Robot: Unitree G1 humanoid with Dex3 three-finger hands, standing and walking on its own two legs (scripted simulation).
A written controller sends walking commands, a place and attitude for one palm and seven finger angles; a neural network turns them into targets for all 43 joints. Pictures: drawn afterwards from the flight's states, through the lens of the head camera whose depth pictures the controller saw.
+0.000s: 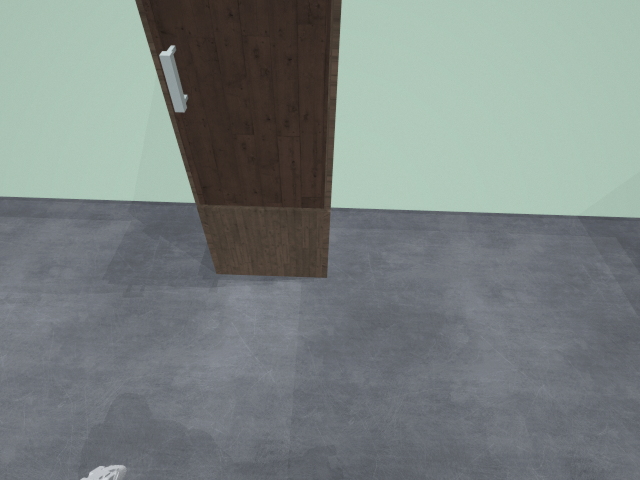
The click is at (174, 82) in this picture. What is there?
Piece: cupboard door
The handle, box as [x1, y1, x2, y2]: [159, 45, 187, 111]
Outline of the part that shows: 171,45 166,51 162,51 159,56 175,111 184,111 186,108 185,102 187,99 187,95 184,95 182,93 173,57 175,46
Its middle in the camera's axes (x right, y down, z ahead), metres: -0.34 -0.37 +0.90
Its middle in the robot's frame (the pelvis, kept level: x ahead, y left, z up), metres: +0.92 +0.40 +0.05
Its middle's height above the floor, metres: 0.82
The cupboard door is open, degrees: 0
